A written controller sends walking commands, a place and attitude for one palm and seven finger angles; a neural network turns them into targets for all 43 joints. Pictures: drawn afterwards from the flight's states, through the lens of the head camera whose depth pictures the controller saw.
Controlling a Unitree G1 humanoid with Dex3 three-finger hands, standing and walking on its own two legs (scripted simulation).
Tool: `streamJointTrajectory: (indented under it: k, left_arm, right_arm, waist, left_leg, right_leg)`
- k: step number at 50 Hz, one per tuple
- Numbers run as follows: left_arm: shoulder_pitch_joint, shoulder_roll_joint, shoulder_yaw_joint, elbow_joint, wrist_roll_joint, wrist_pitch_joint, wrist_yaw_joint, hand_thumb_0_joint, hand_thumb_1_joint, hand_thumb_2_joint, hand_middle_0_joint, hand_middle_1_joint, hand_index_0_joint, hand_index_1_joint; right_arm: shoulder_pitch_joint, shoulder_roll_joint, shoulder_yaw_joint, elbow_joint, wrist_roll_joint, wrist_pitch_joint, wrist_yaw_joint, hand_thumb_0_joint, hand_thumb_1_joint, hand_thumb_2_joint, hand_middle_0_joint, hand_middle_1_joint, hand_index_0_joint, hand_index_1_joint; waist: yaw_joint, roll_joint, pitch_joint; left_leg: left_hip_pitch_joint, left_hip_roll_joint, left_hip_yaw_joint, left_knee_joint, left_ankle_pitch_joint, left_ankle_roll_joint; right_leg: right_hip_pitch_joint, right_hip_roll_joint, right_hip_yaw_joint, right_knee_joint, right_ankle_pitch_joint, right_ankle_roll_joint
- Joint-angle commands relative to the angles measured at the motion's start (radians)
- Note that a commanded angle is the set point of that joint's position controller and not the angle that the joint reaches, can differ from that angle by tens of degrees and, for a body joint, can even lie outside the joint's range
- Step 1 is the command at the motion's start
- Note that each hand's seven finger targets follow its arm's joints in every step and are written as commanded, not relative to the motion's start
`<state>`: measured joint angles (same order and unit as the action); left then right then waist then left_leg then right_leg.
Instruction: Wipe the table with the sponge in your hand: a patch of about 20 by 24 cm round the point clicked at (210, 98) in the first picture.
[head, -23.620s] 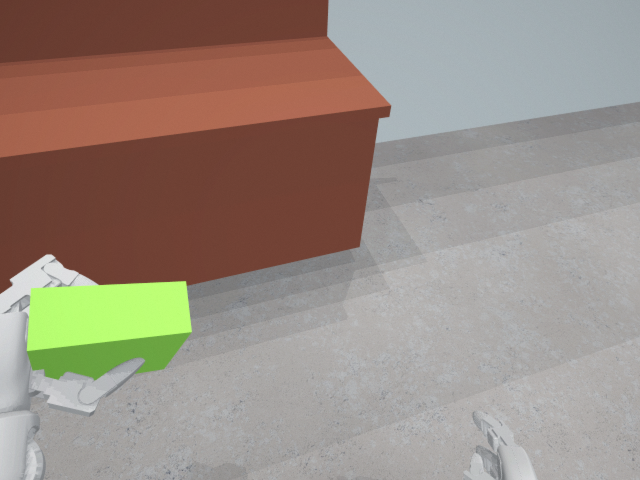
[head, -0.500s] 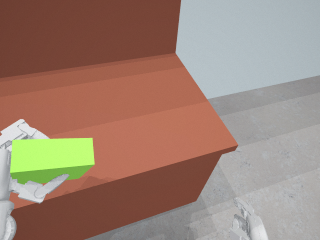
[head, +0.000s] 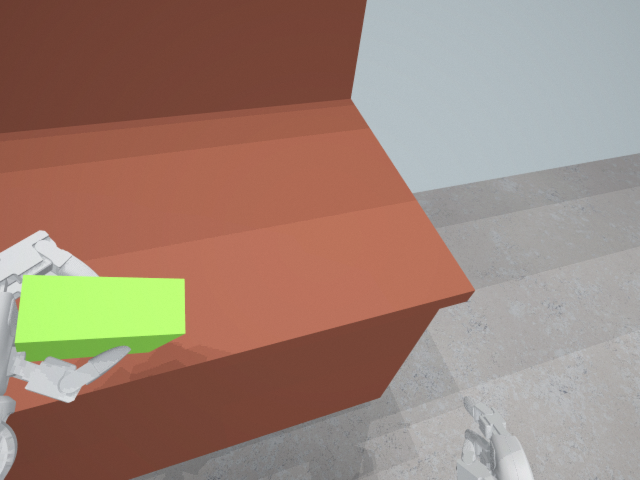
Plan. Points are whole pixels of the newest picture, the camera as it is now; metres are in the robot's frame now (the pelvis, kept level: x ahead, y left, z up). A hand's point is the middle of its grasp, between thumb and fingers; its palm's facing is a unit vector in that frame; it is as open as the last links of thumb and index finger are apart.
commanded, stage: come to a stop and stand still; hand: left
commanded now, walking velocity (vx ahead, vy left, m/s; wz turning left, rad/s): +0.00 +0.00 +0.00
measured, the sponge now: (122, 321) +0.23 +0.22 +0.12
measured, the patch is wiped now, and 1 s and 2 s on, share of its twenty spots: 0.00 0.00 0.00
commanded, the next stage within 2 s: look again from close up in 0.38 s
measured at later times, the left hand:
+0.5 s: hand (52, 304) +0.22 +0.27 +0.16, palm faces +0.38 -0.85 -0.38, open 9.4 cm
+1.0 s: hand (22, 256) +0.24 +0.29 +0.19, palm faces +0.44 -0.73 -0.52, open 9.4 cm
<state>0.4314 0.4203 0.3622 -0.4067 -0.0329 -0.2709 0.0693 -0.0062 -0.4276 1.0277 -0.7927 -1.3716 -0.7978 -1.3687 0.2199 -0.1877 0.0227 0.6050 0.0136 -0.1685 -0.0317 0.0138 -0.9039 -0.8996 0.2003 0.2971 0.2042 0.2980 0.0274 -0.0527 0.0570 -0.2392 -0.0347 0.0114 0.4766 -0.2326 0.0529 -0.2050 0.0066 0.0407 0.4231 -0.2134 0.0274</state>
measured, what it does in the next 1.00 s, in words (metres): stands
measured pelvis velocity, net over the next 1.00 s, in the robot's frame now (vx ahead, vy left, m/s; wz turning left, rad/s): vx -0.01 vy -0.01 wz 0.03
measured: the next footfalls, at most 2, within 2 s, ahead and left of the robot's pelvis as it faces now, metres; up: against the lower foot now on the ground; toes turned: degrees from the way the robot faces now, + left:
none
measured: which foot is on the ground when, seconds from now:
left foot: down 0.00-1.00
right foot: down 0.00-1.00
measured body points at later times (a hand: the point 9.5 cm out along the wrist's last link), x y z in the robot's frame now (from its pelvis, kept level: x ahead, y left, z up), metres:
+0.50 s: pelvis +0.00 +0.01 +0.00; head +0.03 +0.04 +0.45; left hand +0.19 +0.31 +0.18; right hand +0.19 -0.20 -0.07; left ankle +0.01 +0.08 -0.74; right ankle +0.01 -0.14 -0.74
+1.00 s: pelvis -0.01 -0.01 +0.00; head +0.01 +0.01 +0.45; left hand +0.21 +0.32 +0.22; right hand +0.17 -0.22 -0.08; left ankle +0.01 +0.08 -0.74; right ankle +0.01 -0.14 -0.74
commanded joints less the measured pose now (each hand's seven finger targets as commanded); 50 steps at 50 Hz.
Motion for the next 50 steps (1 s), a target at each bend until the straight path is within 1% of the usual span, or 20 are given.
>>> streamJointTrajectory:
  k: [1, 5, 10, 14, 21, 25, 29, 30, 33, 34, 35, 39, 43, 44, 45, 46, 47, 48, 49, 50]
  left_arm:
    - [-0.159, 0.13, 0.117, -0.272, -0.028, -0.074, 0.036, 0.0, 0.1, 1.3, -1.2, -1.6, -1.2, -1.6]
    - [-0.107, 0.048, 0.029, -0.225, -0.016, -0.047, 0.033, 0.0, 0.1, 1.3, -1.2, -1.6, -1.2, -1.6]
    - [-0.128, 0.085, 0.068, -0.202, -0.01, -0.035, 0.038, 0.0, 0.1, 1.3, -1.2, -1.6, -1.2, -1.6]
    - [-0.144, 0.151, 0.139, -0.267, -0.012, -0.04, 0.043, 0.0, 0.1, 1.3, -1.2, -1.6, -1.2, -1.6]
    - [-0.1, 0.108, 0.094, -0.324, -0.021, -0.041, 0.039, 0.0, 0.1, 1.3, -1.2, -1.6, -1.2, -1.6]
    - [-0.067, 0.079, 0.075, -0.265, -0.018, -0.029, 0.04, 0.0, 0.1, 1.3, -1.2, -1.6, -1.2, -1.6]
    - [-0.081, 0.117, 0.109, -0.252, -0.013, -0.021, 0.047, 0.0, 0.1, 1.3, -1.2, -1.6, -1.2, -1.6]
    - [-0.082, 0.083, 0.077, -0.235, -0.017, -0.023, 0.041, 0.0, 0.1, 1.3, -1.2, -1.6, -1.2, -1.6]
    - [-0.104, 0.099, 0.084, -0.246, -0.014, -0.026, 0.042, 0.0, 0.1, 1.3, -1.2, -1.6, -1.2, -1.6]
    - [-0.113, 0.124, 0.11, -0.267, -0.011, -0.025, 0.049, 0.0, 0.1, 1.3, -1.2, -1.6, -1.2, -1.6]
    - [-0.103, 0.093, 0.083, -0.243, -0.014, -0.026, 0.044, 0.0, 0.1, 1.3, -1.2, -1.6, -1.2, -1.6]
    - [-0.105, 0.122, 0.107, -0.277, -0.01, -0.028, 0.051, 0.0, 0.1, 1.3, -1.2, -1.6, -1.2, -1.6]
    - [-0.088, 0.102, 0.091, -0.264, -0.012, -0.027, 0.047, 0.0, 0.1, 1.3, -1.2, -1.6, -1.2, -1.6]
    - [-1.002, 0.948, 0.372, -0.64, 0.019, -0.157, 0.067, 0.0, 0.1, 1.3, -1.2, -1.6, -1.2, -1.6]
    - [-0.721, 0.44, 0.336, -0.059, 0.168, 0.053, 0.023, 0.0, 0.1, 1.3, -1.2, -1.6, -1.2, -1.6]
    - [-0.485, 0.302, 0.154, 0.036, 0.095, 0.097, -0.002, 0.0, 0.1, 1.3, -1.2, -1.6, -1.2, -1.6]
    - [-0.388, 0.299, 0.214, -0.03, 0.081, 0.133, -0.014, 0.0, 0.1, 1.3, -1.2, -1.6, -1.2, -1.6]
    - [-0.341, 0.175, 0.136, -0.074, -0.002, 0.193, -0.059, 0.0, 0.1, 1.3, -1.2, -1.6, -1.2, -1.6]
    - [-0.209, 0.139, 0.142, -0.003, -0.064, 0.263, -0.088, 0.0, 0.1, 1.3, -1.2, -1.6, -1.2, -1.6]
    - [-0.182, 0.15, 0.121, -0.073, -0.085, 0.301, -0.115, 0.0, 0.1, 1.3, -1.2, -1.6, -1.2, -1.6]
  right_arm:
    - [-0.102, -0.13, -0.052, -0.164, 0.0, -0.068, -0.006, 0.0, -0.9, -0.9, 0.2, 0.3, 0.2, 0.3]
    - [-0.098, -0.139, -0.053, -0.151, -0.001, -0.064, 0.01, 0.0, -0.9, -0.9, 0.2, 0.3, 0.2, 0.3]
    - [-0.108, -0.139, -0.053, -0.156, -0.002, -0.037, 0.004, 0.0, -0.9, -0.9, 0.2, 0.3, 0.2, 0.3]
    - [-0.13, -0.129, -0.052, -0.175, 0.0, -0.026, -0.008, 0.0, -0.9, -0.9, 0.2, 0.3, 0.2, 0.3]
    - [-0.116, -0.131, -0.054, -0.183, -0.004, -0.034, -0.007, 0.0, -0.9, -0.9, 0.2, 0.3, 0.2, 0.3]
    - [-0.105, -0.139, -0.057, -0.169, -0.004, -0.027, -0.005, 0.0, -0.9, -0.9, 0.2, 0.3, 0.2, 0.3]
    - [-0.123, -0.137, -0.058, -0.17, 0.005, -0.021, -0.011, 0.0, -0.9, -0.9, 0.2, 0.3, 0.2, 0.3]
    - [-0.112, -0.139, -0.056, -0.168, -0.001, -0.015, -0.011, 0.0, -0.9, -0.9, 0.2, 0.3, 0.2, 0.3]
    - [-0.114, -0.139, -0.061, -0.177, 0.004, -0.018, -0.012, 0.0, -0.9, -0.9, 0.2, 0.3, 0.2, 0.3]
    - [-0.129, -0.137, -0.058, -0.174, 0.005, -0.018, -0.016, 0.0, -0.9, -0.9, 0.2, 0.3, 0.2, 0.3]
    - [-0.121, -0.138, -0.055, -0.174, 0.0, -0.015, -0.015, 0.0, -0.9, -0.9, 0.2, 0.3, 0.2, 0.3]
    - [-0.128, -0.138, -0.059, -0.177, 0.004, -0.025, -0.016, 0.0, -0.9, -0.9, 0.2, 0.3, 0.2, 0.3]
    - [-0.112, -0.14, -0.065, -0.177, 0.002, -0.024, -0.013, 0.0, -0.9, -0.9, 0.2, 0.3, 0.2, 0.3]
    - [0.08, -0.236, 0.128, -0.319, 0.077, 0.015, -0.094, 0.0, -0.9, -0.9, 0.2, 0.3, 0.2, 0.3]
    - [-0.107, -0.126, -0.053, -0.116, -0.074, -0.023, -0.075, 0.0, -0.9, -0.9, 0.2, 0.3, 0.2, 0.3]
    - [-0.048, -0.192, -0.067, -0.123, -0.071, -0.034, -0.009, 0.0, -0.9, -0.9, 0.2, 0.3, 0.2, 0.3]
    - [-0.016, -0.235, -0.088, -0.112, -0.052, -0.012, 0.009, 0.0, -0.9, -0.9, 0.2, 0.3, 0.2, 0.3]
    - [-0.073, -0.2, -0.077, -0.135, -0.035, -0.013, 0.001, 0.0, -0.9, -0.9, 0.2, 0.3, 0.2, 0.3]
    - [-0.095, -0.197, -0.068, -0.126, -0.007, -0.015, 0.008, 0.0, -0.9, -0.9, 0.2, 0.3, 0.2, 0.3]
    - [-0.123, -0.214, -0.063, -0.119, -0.003, -0.018, 0.012, 0.0, -0.9, -0.9, 0.2, 0.3, 0.2, 0.3]
  waist:
    - [0.006, 0.167, -0.202]
    - [0.002, 0.135, -0.183]
    - [-0.001, 0.093, -0.145]
    - [0.002, 0.129, -0.166]
    - [0.002, 0.157, -0.219]
    - [-0.002, 0.135, -0.205]
    - [0.001, 0.129, -0.177]
    - [-0.002, 0.123, -0.17]
    - [-0.001, 0.113, -0.154]
    - [0.0, 0.131, -0.157]
    - [-0.001, 0.111, -0.151]
    - [-0.001, 0.13, -0.157]
    - [-0.002, 0.112, -0.164]
    - [-0.068, 0.398, -0.146]
    - [0.038, 0.238, -0.243]
    - [-0.023, 0.155, -0.179]
    - [0.008, 0.151, -0.359]
    - [0.058, 0.201, -0.404]
    - [0.061, 0.199, -0.373]
    - [0.082, 0.215, -0.319]
  left_leg:
    - [0.063, 0.1, -0.074, -0.098, 0.185, -0.026]
    - [0.068, 0.106, -0.062, -0.106, 0.224, -0.038]
    - [0.007, 0.104, -0.075, -0.148, 0.138, -0.048]
    - [0.015, 0.097, -0.066, -0.146, 0.122, -0.045]
    - [0.075, 0.105, -0.069, -0.121, 0.252, -0.058]
    - [0.065, 0.104, -0.067, -0.132, 0.236, -0.064]
    - [0.057, 0.112, -0.068, -0.15, 0.182, -0.069]
    - [0.032, 0.109, -0.069, -0.159, 0.156, -0.063]
    - [0.008, 0.109, -0.073, -0.168, 0.07, -0.051]
    - [0.013, 0.104, -0.073, -0.173, 0.067, -0.056]
    - [-0.001, 0.101, -0.072, -0.176, 0.05, -0.047]
    - [0.01, 0.095, -0.07, -0.167, 0.027, -0.044]
    - [0.007, 0.092, -0.069, -0.154, 0.04, -0.038]
    - [-0.212, 0.105, -0.123, -0.16, -0.148, 0.025]
    - [0.096, 0.074, -0.05, -0.074, 0.185, -0.075]
    - [0.117, 0.072, -0.077, -0.078, 0.448, -0.123]
    - [0.259, 0.1, -0.067, -0.021, 0.604, -0.117]
    - [0.297, 0.079, -0.052, -0.004, 0.62, -0.114]
    - [0.292, 0.083, -0.041, -0.009, 0.551, -0.11]
    - [0.238, 0.073, -0.021, -0.009, 0.493, -0.101]
  right_leg:
    - [0.092, -0.036, 0.01, -0.023, 0.202, -0.02]
    - [0.072, -0.025, -0.005, -0.037, 0.203, -0.014]
    - [0.082, -0.017, -0.012, -0.05, 0.165, -0.012]
    - [0.108, -0.021, -0.002, -0.055, 0.186, -0.015]
    - [0.124, -0.021, -0.017, -0.043, 0.233, -0.015]
    - [0.114, -0.02, -0.019, -0.054, 0.222, -0.014]
    - [0.099, -0.022, -0.014, -0.057, 0.19, -0.012]
    - [0.108, -0.019, -0.021, -0.06, 0.178, -0.011]
    - [0.114, -0.023, -0.006, -0.063, 0.153, -0.012]
    - [0.115, -0.021, -0.009, -0.066, 0.155, -0.012]
    - [0.118, -0.019, -0.015, -0.071, 0.149, -0.011]
    - [0.113, -0.025, 0.006, -0.079, 0.145, -0.017]
    - [0.123, -0.027, 0.016, -0.083, 0.162, -0.019]
    - [0.286, 0.062, -0.017, 0.069, -0.017, 0.05]
    - [0.037, 0.032, -0.078, 0.115, 0.058, -0.055]
    - [-0.051, 0.044, -0.133, 0.054, 0.111, -0.055]
    - [-0.075, 0.055, -0.12, 0.086, 0.158, -0.04]
    - [-0.057, 0.037, -0.109, 0.082, 0.145, -0.039]
    - [-0.06, 0.045, -0.111, 0.081, 0.117, -0.037]
    - [-0.036, 0.019, -0.125, 0.06, 0.172, -0.038]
